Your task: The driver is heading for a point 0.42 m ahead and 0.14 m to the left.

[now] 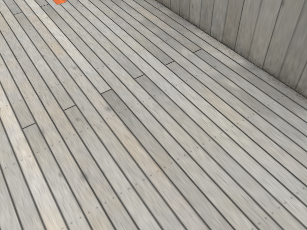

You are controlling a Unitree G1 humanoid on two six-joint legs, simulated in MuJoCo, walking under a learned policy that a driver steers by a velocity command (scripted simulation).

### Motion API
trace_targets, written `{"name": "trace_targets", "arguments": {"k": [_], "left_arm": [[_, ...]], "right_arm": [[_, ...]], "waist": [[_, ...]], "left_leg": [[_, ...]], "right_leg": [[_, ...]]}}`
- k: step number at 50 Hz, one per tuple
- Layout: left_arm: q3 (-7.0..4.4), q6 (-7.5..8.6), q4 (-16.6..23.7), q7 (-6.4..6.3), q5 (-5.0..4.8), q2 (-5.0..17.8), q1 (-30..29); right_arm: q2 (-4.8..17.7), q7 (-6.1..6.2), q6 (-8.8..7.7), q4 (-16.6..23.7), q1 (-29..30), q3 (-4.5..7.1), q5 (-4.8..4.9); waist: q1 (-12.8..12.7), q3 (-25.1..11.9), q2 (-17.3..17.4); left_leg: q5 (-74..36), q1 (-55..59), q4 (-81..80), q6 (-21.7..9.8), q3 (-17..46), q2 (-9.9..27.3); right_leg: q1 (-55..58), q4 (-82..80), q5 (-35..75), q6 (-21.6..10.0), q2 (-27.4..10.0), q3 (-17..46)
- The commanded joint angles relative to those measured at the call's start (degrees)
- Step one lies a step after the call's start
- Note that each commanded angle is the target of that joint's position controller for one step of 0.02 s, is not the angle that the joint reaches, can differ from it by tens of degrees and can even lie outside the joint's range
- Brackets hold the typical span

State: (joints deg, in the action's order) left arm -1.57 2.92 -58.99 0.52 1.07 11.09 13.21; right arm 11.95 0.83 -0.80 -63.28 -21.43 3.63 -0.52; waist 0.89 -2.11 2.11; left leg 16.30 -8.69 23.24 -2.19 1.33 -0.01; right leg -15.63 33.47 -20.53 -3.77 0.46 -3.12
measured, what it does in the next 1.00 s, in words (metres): walks ahead, turning left: left foot, then right foot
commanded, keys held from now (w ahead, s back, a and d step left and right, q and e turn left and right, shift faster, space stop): w+shift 0.14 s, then w+q+shift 0.28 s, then shift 0.58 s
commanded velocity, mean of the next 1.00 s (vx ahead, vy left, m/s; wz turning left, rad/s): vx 0.55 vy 0.00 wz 0.26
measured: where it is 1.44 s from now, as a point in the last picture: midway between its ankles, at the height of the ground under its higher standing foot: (138, 213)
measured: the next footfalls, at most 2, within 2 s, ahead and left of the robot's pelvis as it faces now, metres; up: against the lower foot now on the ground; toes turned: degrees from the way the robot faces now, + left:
left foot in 0.48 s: +0.45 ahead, +0.08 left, +0.00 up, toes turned +16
right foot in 0.92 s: +0.73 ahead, +0.05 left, +0.00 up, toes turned +16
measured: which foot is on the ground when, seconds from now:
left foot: down 0.00-0.02, up 0.04-0.46, down 0.48-0.94, up 0.96-1.00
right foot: down 0.00-0.48, up 0.50-0.90, down 0.92-1.00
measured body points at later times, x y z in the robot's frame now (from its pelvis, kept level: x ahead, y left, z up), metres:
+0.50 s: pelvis +0.31 +0.02 -0.04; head +0.35 +0.02 +0.40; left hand +0.16 +0.23 -0.18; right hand +0.55 -0.16 -0.16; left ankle +0.42 +0.07 -0.75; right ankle +0.02 -0.11 -0.68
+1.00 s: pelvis +0.57 +0.07 -0.02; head +0.60 +0.08 +0.43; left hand +0.56 +0.32 -0.16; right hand +0.68 -0.16 -0.17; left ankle +0.44 +0.10 -0.68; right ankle +0.69 +0.04 -0.74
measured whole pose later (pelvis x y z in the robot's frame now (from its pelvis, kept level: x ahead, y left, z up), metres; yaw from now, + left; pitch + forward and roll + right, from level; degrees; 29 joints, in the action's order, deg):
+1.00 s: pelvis +0.57 +0.07 -0.02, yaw +19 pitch -2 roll +0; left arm -0.8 4.2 -54.9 -1.2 0.8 10.8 12.7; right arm 12.1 1.8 -2.2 -58.3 -15.6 1.8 -0.2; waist 0.1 5.8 0.5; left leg 28.5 -12.0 56.4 -2.9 0.5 -7.2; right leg -20.8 29.1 -6.7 -6.2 2.9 -5.5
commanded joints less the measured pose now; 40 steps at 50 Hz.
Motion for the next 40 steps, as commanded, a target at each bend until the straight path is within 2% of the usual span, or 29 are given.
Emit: {"name": "trace_targets", "arguments": {"k": [1,2,3,4,5,6,7,8,11,13,16,18,20,21,22,23,24,25,26,27,28,29,30,31,32,34,35,37,40], "left_arm": [[-1.64,1.14,-3.65,-0.90,-0.29,3.14,18.62],[-2.48,1.91,-4.15,-1.60,1.16,7.37,25.16],[-2.87,1.64,-3.10,-1.85,1.45,10.57,22.16],[-3.04,1.57,-1.32,-1.93,1.29,9.99,16.02],[-2.65,2.30,0.67,-1.37,0.80,8.44,11.11],[-2.55,2.87,1.54,-0.98,0.55,8.00,9.56],[-2.29,3.41,1.79,-1.07,0.28,7.11,9.61],[-2.13,3.94,1.23,-1.25,0.27,6.45,10.75],[-2.03,4.78,-0.18,-1.22,0.42,5.61,15.73],[-1.70,5.16,0.03,-1.06,0.51,4.74,16.52],[-1.04,5.87,0.21,-1.39,0.37,3.76,16.65],[-0.94,6.08,-0.19,-1.75,0.32,5.09,16.82],[-1.30,5.70,-0.39,-2.62,0.67,7.93,17.97],[-1.81,4.91,-0.15,-3.25,1.07,9.92,17.95],[-2.34,3.92,-0.03,-3.67,1.21,11.53,17.72],[-2.75,3.37,0.24,-3.67,0.98,12.67,17.10],[-2.68,3.51,0.72,-3.14,0.56,11.70,15.65],[-1.10,4.07,3.86,-1.63,-1.17,2.77,19.22],[-1.60,4.55,5.81,-1.78,-2.39,7.17,16.56],[-1.50,4.94,7.51,-1.97,-2.35,7.61,10.67],[-1.18,5.01,7.55,-2.07,-1.65,6.87,9.56],[-1.19,4.30,7.76,-1.91,-0.49,6.25,7.60],[-1.14,3.02,7.64,-1.57,0.63,5.74,8.46],[-1.17,1.71,7.54,-1.35,1.18,5.04,9.26],[-1.10,0.80,7.78,-1.12,1.33,4.30,9.56],[-0.90,0.05,8.51,-0.76,1.13,3.36,7.96],[-0.76,-0.08,8.98,-0.64,0.93,3.06,6.53],[-0.32,0.05,9.61,-0.49,0.38,2.65,2.95],[0.07,0.29,9.99,-0.76,-0.13,2.99,-1.53]], "right_arm": [[6.15,-0.10,-1.76,7.47,13.90,1.36,-0.30],[0.76,-0.59,-2.60,10.12,16.64,-0.09,-0.80],[-0.46,-1.46,-3.33,12.64,15.54,-0.42,-0.85],[1.79,-2.21,-3.54,13.48,17.42,-0.15,-1.69],[3.77,-3.08,-3.81,13.46,18.34,0.31,-1.72],[4.16,-3.58,-3.86,12.75,16.59,0.55,-1.95],[4.56,-4.05,-3.47,12.32,15.73,0.75,-2.28],[4.06,-4.49,-2.78,12.15,15.41,0.73,-2.04],[2.64,-4.47,-1.42,13.94,19.86,0.38,-0.76],[2.52,-4.54,-1.31,15.97,24.28,0.12,-0.69],[1.53,-5.29,-1.60,19.24,30.64,-1.03,-1.10],[1.28,-5.31,-1.68,20.66,31.83,-1.64,-1.05],[3.25,-4.64,-1.53,20.71,29.11,-1.38,-1.08],[5.11,-4.36,-1.50,19.91,24.44,-0.92,-1.11],[6.84,-4.12,-1.77,17.75,15.76,-0.33,-1.51],[8.85,-3.80,-2.18,14.17,4.35,0.75,-1.64],[10.72,-3.17,-2.60,11.69,-3.41,1.92,-2.23],[16.23,-2.58,-2.04,11.53,-2.18,3.42,-3.04],[17.01,-2.32,-1.72,11.60,-3.74,3.97,-1.32],[14.98,-1.59,-1.89,11.56,0.29,3.51,-0.85],[10.83,-1.29,-2.22,11.24,3.86,2.43,-0.78],[7.83,-1.07,-2.74,11.47,6.49,1.46,-0.79],[6.31,-0.81,-3.18,11.57,7.54,0.75,-0.45],[5.66,-0.90,-3.74,11.11,6.88,0.23,-0.01],[6.44,-0.98,-4.35,10.59,6.14,0.19,0.28],[8.10,-1.01,-4.88,9.74,5.01,0.25,0.07],[7.94,-0.98,-4.76,9.58,4.96,0.07,0.06],[6.41,-0.89,-4.34,9.36,4.91,-0.55,0.30],[5.91,-0.27,-3.96,7.71,0.91,-1.09,0.40]], "waist": [[-11.46,7.62,-4.02],[-13.37,3.76,-18.18],[-9.03,5.41,-17.53],[-6.31,8.95,-10.48],[-4.28,8.83,-4.87],[-2.93,6.66,-3.99],[-2.14,6.12,-4.77],[-1.93,6.56,-5.83],[-3.20,9.89,-5.59],[-3.69,11.22,-5.49],[-4.24,12.98,-5.42],[-3.60,12.69,-5.46],[-1.35,7.85,-8.74],[1.44,4.24,-10.69],[5.35,0.30,-11.75],[9.65,-4.49,-11.97],[12.55,-7.21,-10.39],[4.53,-11.75,10.11],[6.29,-21.55,0.59],[4.62,-13.68,-3.42],[1.81,-4.25,-7.21],[-0.33,0.05,-9.25],[-2.23,2.22,-8.71],[-3.26,3.00,-7.58],[-4.05,3.17,-6.37],[-4.55,3.32,-3.76],[-4.34,3.09,-1.79],[-2.81,2.44,1.35],[0.50,1.16,2.42]], "left_leg": [[18.76,-32.90,3.81,-6.30,4.49,4.25],[14.40,-38.97,27.65,-4.32,-2.24,-1.53],[10.06,-47.89,36.62,-5.07,0.97,-2.28],[3.73,-49.99,41.61,-4.92,2.72,2.89],[-2.24,-48.28,41.75,-3.97,3.12,4.94],[-4.27,-44.53,40.07,-2.78,2.42,5.45],[-5.56,-41.88,39.00,-1.64,1.19,5.80],[-7.05,-41.51,39.75,-1.06,0.38,5.06],[-10.28,-44.24,38.78,-1.53,0.87,2.28],[-12.99,-43.68,34.70,-1.79,-1.15,1.34],[-17.10,-38.17,24.63,-3.02,-7.20,1.99],[-16.78,-32.26,19.02,-5.48,-10.91,0.76],[-13.08,-25.58,17.42,-8.22,-14.95,-3.85],[-9.87,-21.42,17.33,-9.40,-15.88,-6.09],[-6.93,-12.80,16.48,-10.51,-15.46,-8.22],[-8.82,-1.38,11.42,-12.03,-12.40,-8.33],[-11.11,12.43,5.40,-13.24,-4.76,-3.90],[-31.56,34.83,8.24,-21.09,25.44,16.66],[-36.89,36.94,2.06,-25.69,37.73,20.43],[-38.62,29.01,-0.31,-22.91,30.04,18.76],[-43.88,16.65,-2.33,-20.12,23.49,17.45],[-45.72,8.39,-3.90,-17.72,18.30,14.62],[-48.46,1.75,-5.86,-16.27,14.04,12.73],[-51.80,-2.26,-6.89,-14.72,10.88,11.48],[-55.72,-4.03,-7.35,-14.04,8.43,10.44],[-64.01,-4.76,-7.41,-11.26,3.25,6.87],[-65.73,-4.24,-7.21,-9.15,0.88,5.00],[-63.62,-3.14,-6.78,-4.99,-2.73,1.82],[-61.48,3.77,-4.76,-2.40,-2.91,2.48]], "right_leg": [[28.36,-11.16,0.43,-0.64,0.53,-0.66],[32.22,-20.48,-16.66,-2.49,-15.08,22.39],[28.26,-27.39,-29.38,-8.74,-23.87,43.22],[22.47,-28.12,-31.77,-10.62,-25.37,44.38],[20.23,-27.00,-24.76,-9.19,-21.49,36.97],[19.01,-27.69,-19.18,-7.76,-18.12,30.84],[17.73,-29.04,-14.93,-6.87,-15.85,26.46],[17.61,-30.02,-10.71,-6.05,-14.18,21.92],[17.51,-31.45,0.08,-4.00,-11.93,11.72],[16.72,-32.60,7.02,-3.09,-11.06,6.07],[15.37,-35.34,18.24,-1.78,-10.84,-1.06],[17.68,-34.04,36.96,-0.55,-11.57,-5.71],[24.14,-24.15,72.50,1.01,-13.02,-9.00],[27.01,-15.26,84.30,1.59,-13.65,-9.81],[26.01,-2.28,90.22,1.37,-14.23,-9.64],[23.13,12.06,86.20,0.92,-14.77,-8.37],[12.32,27.98,66.25,0.73,-12.15,-8.44],[-16.99,54.96,-7.04,4.15,0.84,-6.43],[-22.01,63.58,-5.13,2.63,1.48,6.43],[-24.01,60.28,0.57,1.88,-1.97,7.66],[-22.40,54.62,2.04,1.62,-3.85,6.10],[-19.70,49.74,2.05,1.70,-5.45,6.49],[-15.76,46.30,1.83,2.03,-5.71,6.29],[-12.41,42.13,1.56,2.34,-5.96,6.03],[-11.09,38.14,1.13,2.81,-5.82,5.23],[-10.60,29.56,4.95,2.97,-4.29,2.28],[-10.31,24.68,8.42,2.87,-3.43,0.83],[-7.95,14.23,16.98,2.36,-1.58,-1.77],[-7.56,5.21,25.73,1.67,0.50,-3.63]]}}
